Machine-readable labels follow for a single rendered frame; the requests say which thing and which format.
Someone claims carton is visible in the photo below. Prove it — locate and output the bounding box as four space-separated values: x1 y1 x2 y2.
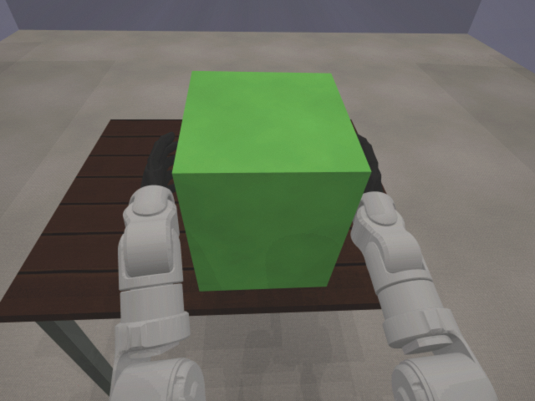
172 71 372 292

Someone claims right robot upper arm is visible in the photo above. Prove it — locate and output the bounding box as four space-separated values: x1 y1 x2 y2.
391 353 497 401

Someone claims table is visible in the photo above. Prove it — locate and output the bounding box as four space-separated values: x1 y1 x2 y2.
0 119 387 396

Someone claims robot right hand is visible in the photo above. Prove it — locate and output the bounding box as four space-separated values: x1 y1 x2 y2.
356 133 384 194

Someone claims robot left forearm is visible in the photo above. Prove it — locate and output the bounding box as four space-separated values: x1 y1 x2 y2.
109 185 191 401

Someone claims robot right forearm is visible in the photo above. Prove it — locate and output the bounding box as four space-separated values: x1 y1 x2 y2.
350 191 498 401

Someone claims left robot upper arm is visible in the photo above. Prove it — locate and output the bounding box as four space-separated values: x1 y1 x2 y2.
110 358 206 401

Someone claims robot left hand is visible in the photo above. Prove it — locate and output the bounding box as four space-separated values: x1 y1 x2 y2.
140 132 178 193

